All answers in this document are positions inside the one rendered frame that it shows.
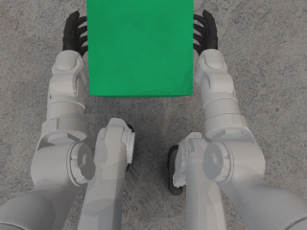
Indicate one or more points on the robot left thigh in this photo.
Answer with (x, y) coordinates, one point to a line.
(103, 201)

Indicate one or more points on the robot left hand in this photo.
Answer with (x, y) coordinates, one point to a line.
(71, 34)

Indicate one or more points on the robot right shin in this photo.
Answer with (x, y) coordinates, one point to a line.
(179, 178)

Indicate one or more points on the carton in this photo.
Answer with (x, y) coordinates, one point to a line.
(140, 48)

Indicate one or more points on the robot left upper arm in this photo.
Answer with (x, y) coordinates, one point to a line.
(59, 173)

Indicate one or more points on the robot left forearm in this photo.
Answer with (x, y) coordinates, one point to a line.
(65, 103)

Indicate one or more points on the robot right forearm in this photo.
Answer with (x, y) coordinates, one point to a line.
(223, 119)

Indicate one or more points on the robot right hand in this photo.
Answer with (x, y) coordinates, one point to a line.
(208, 38)

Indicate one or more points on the robot right upper arm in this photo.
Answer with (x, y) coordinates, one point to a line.
(238, 167)

